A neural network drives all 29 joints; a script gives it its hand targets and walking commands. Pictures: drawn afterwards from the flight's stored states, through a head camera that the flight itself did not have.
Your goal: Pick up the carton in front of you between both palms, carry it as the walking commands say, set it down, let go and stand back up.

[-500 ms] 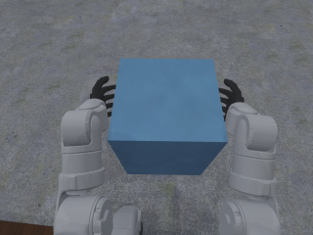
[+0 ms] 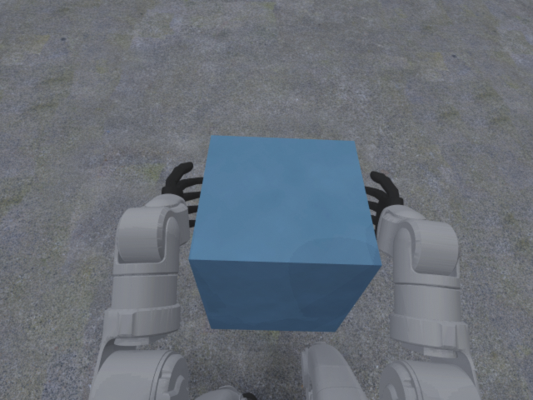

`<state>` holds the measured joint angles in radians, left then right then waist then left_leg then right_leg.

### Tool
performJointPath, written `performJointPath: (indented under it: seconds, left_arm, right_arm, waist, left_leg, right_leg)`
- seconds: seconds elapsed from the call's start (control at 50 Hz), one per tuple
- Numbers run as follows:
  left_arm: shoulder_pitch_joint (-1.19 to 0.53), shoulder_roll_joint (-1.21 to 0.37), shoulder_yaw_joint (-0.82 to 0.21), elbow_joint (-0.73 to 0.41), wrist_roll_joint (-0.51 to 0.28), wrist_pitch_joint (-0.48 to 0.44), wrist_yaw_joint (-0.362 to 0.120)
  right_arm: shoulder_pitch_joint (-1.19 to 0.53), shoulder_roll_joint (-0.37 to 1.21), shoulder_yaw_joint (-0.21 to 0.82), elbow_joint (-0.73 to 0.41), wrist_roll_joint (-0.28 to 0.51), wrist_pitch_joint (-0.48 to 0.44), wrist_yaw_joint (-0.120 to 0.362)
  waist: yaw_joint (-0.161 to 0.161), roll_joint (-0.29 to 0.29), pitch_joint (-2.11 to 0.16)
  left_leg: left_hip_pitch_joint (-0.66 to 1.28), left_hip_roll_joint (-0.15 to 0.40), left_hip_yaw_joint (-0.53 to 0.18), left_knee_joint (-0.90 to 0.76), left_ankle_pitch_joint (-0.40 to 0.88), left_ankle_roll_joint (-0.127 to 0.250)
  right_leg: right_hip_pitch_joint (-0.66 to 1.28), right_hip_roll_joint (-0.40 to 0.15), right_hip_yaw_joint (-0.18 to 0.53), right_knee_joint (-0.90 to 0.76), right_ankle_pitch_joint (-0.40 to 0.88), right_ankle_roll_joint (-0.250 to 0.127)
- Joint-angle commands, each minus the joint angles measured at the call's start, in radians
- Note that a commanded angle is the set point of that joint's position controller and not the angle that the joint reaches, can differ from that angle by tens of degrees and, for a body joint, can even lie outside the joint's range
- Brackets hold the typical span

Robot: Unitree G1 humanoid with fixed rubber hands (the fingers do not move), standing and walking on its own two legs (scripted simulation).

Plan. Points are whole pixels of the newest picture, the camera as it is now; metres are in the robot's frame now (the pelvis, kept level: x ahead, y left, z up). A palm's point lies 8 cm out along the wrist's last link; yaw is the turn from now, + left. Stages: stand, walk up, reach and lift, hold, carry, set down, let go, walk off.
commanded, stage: carry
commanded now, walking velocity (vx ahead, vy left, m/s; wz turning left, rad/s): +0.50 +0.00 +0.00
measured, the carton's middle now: (278, 241) +0.35 -0.02 -0.02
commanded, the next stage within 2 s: none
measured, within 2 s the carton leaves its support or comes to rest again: neither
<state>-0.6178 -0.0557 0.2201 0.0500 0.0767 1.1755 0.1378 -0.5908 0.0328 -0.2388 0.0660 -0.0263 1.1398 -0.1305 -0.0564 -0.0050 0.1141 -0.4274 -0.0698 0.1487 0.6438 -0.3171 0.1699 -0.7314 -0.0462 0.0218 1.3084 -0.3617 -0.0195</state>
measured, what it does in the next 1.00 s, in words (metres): walks ahead: right foot, then left foot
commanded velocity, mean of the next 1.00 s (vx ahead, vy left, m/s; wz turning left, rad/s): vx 0.50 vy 0.00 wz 0.00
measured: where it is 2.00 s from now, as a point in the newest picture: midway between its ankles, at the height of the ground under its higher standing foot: (231, 146)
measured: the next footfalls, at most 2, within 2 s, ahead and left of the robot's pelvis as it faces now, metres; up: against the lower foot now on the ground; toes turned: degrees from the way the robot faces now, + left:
right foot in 0.26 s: +0.36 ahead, -0.06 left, +0.00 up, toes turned -3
left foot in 0.72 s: +0.62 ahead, +0.18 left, +0.00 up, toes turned +12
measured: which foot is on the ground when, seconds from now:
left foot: down 0.00-0.26, up 0.28-0.70, down 0.72-1.00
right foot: up 0.00-0.24, down 0.26-0.74, up 0.76-1.00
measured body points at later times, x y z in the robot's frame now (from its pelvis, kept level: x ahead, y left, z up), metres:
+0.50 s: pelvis +0.33 +0.00 +0.03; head +0.35 +0.01 +0.48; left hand +0.65 +0.20 +0.12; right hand +0.69 -0.10 +0.12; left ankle +0.33 +0.15 -0.66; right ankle +0.32 -0.05 -0.72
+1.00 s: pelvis +0.63 +0.09 +0.03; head +0.62 +0.11 +0.48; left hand +0.91 +0.24 +0.10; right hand +0.90 -0.06 +0.10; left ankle +0.58 +0.17 -0.72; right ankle +0.71 -0.05 -0.67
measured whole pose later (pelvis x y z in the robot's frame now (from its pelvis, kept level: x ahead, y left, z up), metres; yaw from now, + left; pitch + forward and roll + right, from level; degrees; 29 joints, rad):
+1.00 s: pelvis +0.63 +0.09 +0.03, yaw +1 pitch +4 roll -1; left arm -0.11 -0.13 0.09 -0.31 0.13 1.19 0.08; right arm -0.11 0.13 -0.09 -0.29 -0.10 1.18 -0.09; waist -0.03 0.00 -0.12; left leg -0.13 0.03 0.20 0.28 -0.23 0.04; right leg -0.58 -0.10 -0.10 0.77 -0.20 0.02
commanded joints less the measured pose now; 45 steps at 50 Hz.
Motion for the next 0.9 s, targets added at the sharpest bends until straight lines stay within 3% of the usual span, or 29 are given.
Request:
performJointPath:
  seconds: [0.0, 0.08, 0.14, 0.18, 0.2, 0.22, 0.24, 0.26, 0.28, 0.3, 0.32, 0.34, 0.38, 0.46, 0.52, 0.56, 0.64, 0.68, 0.7, 0.72, 0.74, 0.76, 0.8, 0.82, 0.84, 0.88]
  left_arm:
    - [-0.568, -1.115, -0.707, -0.099, -0.347, -0.092, -0.185]
    - [-0.504, -1.095, -0.766, -0.104, -0.336, -0.149, -0.206]
    - [-0.475, -1.068, -0.793, -0.112, -0.341, -0.175, -0.219]
    - [-0.451, -1.038, -0.799, -0.115, -0.345, -0.181, -0.224]
    - [-0.451, -1.022, -0.803, -0.123, -0.352, -0.18, -0.227]
    - [-0.462, -1.009, -0.808, -0.134, -0.357, -0.177, -0.229]
    - [-0.445, -0.99, -0.8, -0.132, -0.356, -0.173, -0.231]
    - [-0.44, -0.964, -0.788, -0.144, -0.357, -0.167, -0.232]
    - [-0.433, -0.932, -0.779, -0.125, -0.362, -0.156, -0.23]
    - [-0.396, -0.943, -0.779, -0.108, -0.382, -0.14, -0.232]
    - [-0.428, -0.954, -0.788, -0.14, -0.409, -0.128, -0.236]
    - [-0.464, -0.982, -0.805, -0.168, -0.435, -0.114, -0.242]
    - [-0.511, -1.013, -0.816, -0.204, -0.472, -0.083, -0.254]
    - [-0.421, -1.026, -0.781, -0.21, -0.46, -0.024, -0.283]
    - [-0.321, -1.027, -0.76, -0.205, -0.428, 0.003, -0.307]
    - [-0.26, -1.02, -0.752, -0.211, -0.403, 0.013, -0.318]
    - [-0.148, -0.996, -0.754, -0.244, -0.353, 0.02, -0.32]
    - [-0.096, -0.98, -0.762, -0.276, -0.334, 0.022, -0.316]
    - [-0.076, -0.964, -0.766, -0.289, -0.328, 0.023, -0.315]
    - [-0.084, -0.977, -0.786, -0.322, -0.337, 0.033, -0.315]
    - [-0.09, -0.989, -0.802, -0.344, -0.345, 0.038, -0.319]
    - [-0.094, -1.008, -0.814, -0.362, -0.358, 0.033, -0.32]
    - [-0.092, -1.028, -0.831, -0.391, -0.37, 0.018, -0.321]
    - [-0.078, -1.046, -0.836, -0.397, -0.375, 0.011, -0.32]
    - [-0.062, -1.053, -0.842, -0.404, -0.375, 0.006, -0.316]
    - [-0.007, -1.054, -0.85, -0.403, -0.364, -0.003, -0.308]
  right_arm:
    - [-0.696, 1.165, 0.755, -0.153, 0.454, -0.043, 0.274]
    - [-0.591, 1.142, 0.802, -0.131, 0.414, -0.102, 0.287]
    - [-0.547, 1.116, 0.83, -0.134, 0.408, -0.132, 0.29]
    - [-0.523, 1.084, 0.837, -0.133, 0.399, -0.142, 0.286]
    - [-0.509, 1.066, 0.837, -0.132, 0.396, -0.145, 0.283]
    - [-0.506, 1.049, 0.838, -0.14, 0.396, -0.145, 0.28]
    - [-0.54, 1.026, 0.841, -0.162, 0.401, -0.141, 0.279]
    - [-0.583, 1.011, 0.843, -0.185, 0.407, -0.132, 0.277]
    - [-0.526, 1.018, 0.835, -0.163, 0.404, -0.115, 0.272]
    - [-0.5, 0.985, 0.813, -0.164, 0.39, -0.101, 0.262]
    - [-0.503, 0.981, 0.793, -0.176, 0.379, -0.089, 0.254]
    - [-0.504, 0.975, 0.771, -0.181, 0.364, -0.077, 0.245]
    - [-0.457, 0.97, 0.735, -0.178, 0.329, -0.051, 0.235]
    - [-0.326, 1.001, 0.724, -0.16, 0.277, -0.009, 0.235]
    - [-0.288, 1.03, 0.754, -0.202, 0.266, 0.011, 0.241]
    - [-0.282, 1.043, 0.783, -0.245, 0.276, 0.024, 0.248]
    - [-0.242, 1.047, 0.827, -0.309, 0.31, 0.049, 0.272]
    - [-0.177, 1.036, 0.827, -0.318, 0.312, 0.056, 0.285]
    - [-0.134, 1.028, 0.824, -0.317, 0.308, 0.058, 0.291]
    - [-0.103, 0.997, 0.81, -0.313, 0.289, 0.055, 0.294]
    - [-0.067, 1.029, 0.81, -0.29, 0.295, 0.051, 0.295]
    - [-0.061, 1.054, 0.815, -0.325, 0.304, 0.049, 0.301]
    - [-0.086, 1.088, 0.836, -0.38, 0.33, 0.041, 0.309]
    - [-0.097, 1.094, 0.846, -0.405, 0.34, 0.037, 0.31]
    - [-0.091, 1.094, 0.852, -0.419, 0.347, 0.034, 0.312]
    - [-0.052, 1.079, 0.856, -0.431, 0.354, 0.032, 0.318]
  waist:
    - [-0.012, 0.097, -0.694]
    - [-0.025, 0.085, -0.632]
    - [-0.024, 0.096, -0.56]
    - [-0.01, 0.104, -0.544]
    - [0.003, 0.128, -0.565]
    - [0.03, 0.131, -0.609]
    - [0.1, 0.107, -0.641]
    - [0.113, -0.041, -0.686]
    - [0.115, -0.24, -0.761]
    - [0.125, -0.176, -0.778]
    - [0.107, -0.129, -0.706]
    - [0.087, -0.038, -0.631]
    - [0.074, 0.011, -0.573]
    - [0.074, -0.062, -0.522]
    - [0.074, -0.15, -0.479]
    - [0.077, -0.179, -0.441]
    - [0.082, -0.192, -0.385]
    - [0.06, -0.126, -0.454]
    - [0.045, -0.078, -0.511]
    - [0.034, 0.159, -0.586]
    - [0.024, 0.322, -0.559]
    - [0.028, 0.24, -0.529]
    - [0.037, 0.075, -0.497]
    - [0.041, 0.055, -0.482]
    - [0.042, 0.081, -0.48]
    - [0.04, 0.126, -0.468]
  left_leg:
    - [0.676, 0.294, -0.353, -0.095, 0.812, -0.006]
    - [0.697, 0.234, -0.275, -0.114, 0.966, -0.029]
    - [0.706, 0.205, -0.214, -0.136, 1.036, -0.055]
    - [0.662, 0.186, -0.153, -0.11, 1.188, -0.077]
    - [0.611, 0.203, -0.134, -0.045, 1.257, -0.09]
    - [0.552, 0.212, -0.093, 0.07, 1.25, -0.116]
    - [0.411, 0.199, -0.056, 0.205, 1.112, -0.142]
    - [0.157, 0.148, -0.047, 0.385, 0.506, -0.169]
    - [-0.191, -0.024, -0.103, 0.696, -0.231, -0.216]
    - [-0.283, 0.022, -0.187, 0.792, -0.22, -0.173]
    - [-0.316, 0.072, -0.211, 0.733, -0.162, -0.153]
    - [-0.31, 0.095, -0.189, 0.642, -0.117, -0.15]
    - [-0.225, 0.13, -0.172, 0.455, -0.057, -0.164]
    - [-0.138, 0.099, -0.068, 0.137, -0.019, -0.202]
    - [-0.129, 0.093, -0.012, -0.009, 0.12, -0.2]
    - [-0.115, 0.091, 0.012, -0.076, 0.188, -0.194]
    - [-0.032, 0.083, 0.053, -0.2, 0.259, -0.181]
    - [0.254, 0.054, 0.109, -0.261, 0.234, -0.162]
    - [0.451, 0.135, 0.014, -0.245, 0.155, -0.146]
    - [0.627, 0.398, -0.418, -0.317, 0.056, -0.029]
    - [0.717, 0.492, -0.668, -0.403, 0.095, 0.069]
    - [0.68, 0.503, -0.615, -0.391, 0.17, 0.078]
    - [0.55, 0.45, -0.441, -0.395, 0.236, 0.018]
    - [0.481, 0.427, -0.368, -0.43, 0.189, -0.016]
    - [0.446, 0.405, -0.305, -0.453, 0.164, -0.035]
    - [0.429, 0.379, -0.227, -0.484, 0.142, -0.04]
  right_leg:
    - [-0.16, -0.01, -0.036, -0.046, 0.059, -0.003]
    - [-0.151, 0.03, -0.111, -0.251, 0.166, -0.034]
    - [-0.055, 0.072, -0.177, -0.557, 0.277, -0.041]
    - [0.129, 0.13, -0.248, -0.76, 0.355, -0.05]
    - [0.269, 0.152, -0.263, -0.802, 0.381, -0.059]
    - [0.445, 0.142, -0.253, -0.868, 0.435, -0.073]
    - [0.664, 0.1, -0.201, -0.912, 0.495, -0.095]
    - [0.927, -0.109, 0.035, -0.793, 0.802, -0.151]
    - [1.193, -0.353, 0.454, -0.8, 0.814, -0.359]
    - [1.185, -0.339, 0.523, -0.888, 0.558, -0.369]
    - [1.107, -0.309, 0.454, -0.941, 0.465, -0.318]
    - [1.012, -0.291, 0.374, -0.976, 0.471, -0.27]
    - [0.877, -0.258, 0.27, -1.032, 0.431, -0.199]
    - [0.814, -0.21, 0.106, -1.063, 0.582, -0.155]
    - [0.823, -0.168, 0.006, -1.058, 0.641, -0.109]
    - [0.815, -0.156, -0.036, -1.067, 0.638, -0.096]
    - [0.812, -0.156, -0.086, -1.018, 0.643, -0.081]
    - [0.702, -0.119, -0.172, -0.803, 0.659, -0.037]
    - [0.559, -0.1, -0.192, -0.65, 0.518, -0.003]
    - [0.328, -0.014, -0.197, -0.347, 0.266, 0.043]
    - [0.071, 0.067, -0.119, -0.199, -0.107, 0.035]
    - [0.011, 0.01, -0.043, -0.077, -0.135, 0.012]
    - [0.035, -0.064, -0.013, -0.118, -0.045, -0.004]
    - [0.074, -0.088, -0.009, -0.199, 0.009, -0.001]
    - [0.112, -0.08, -0.039, -0.261, 0.043, 0.003]
    - [0.134, -0.067, -0.079, -0.362, 0.086, 0.02]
